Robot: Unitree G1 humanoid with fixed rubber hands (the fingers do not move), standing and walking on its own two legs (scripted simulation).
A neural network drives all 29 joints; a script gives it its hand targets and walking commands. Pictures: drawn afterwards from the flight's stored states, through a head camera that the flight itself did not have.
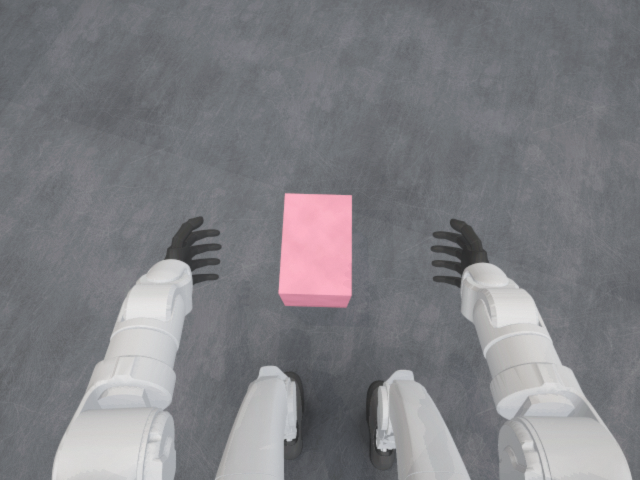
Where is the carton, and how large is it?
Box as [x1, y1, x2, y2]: [278, 193, 351, 307]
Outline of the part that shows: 285,193 278,293 285,305 346,307 351,295 351,195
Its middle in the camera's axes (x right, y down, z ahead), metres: -0.01 +0.04 +1.04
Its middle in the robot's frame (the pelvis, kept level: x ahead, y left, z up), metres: +0.55 +0.03 -0.59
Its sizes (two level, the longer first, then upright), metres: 0.261 0.173 0.185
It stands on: the floor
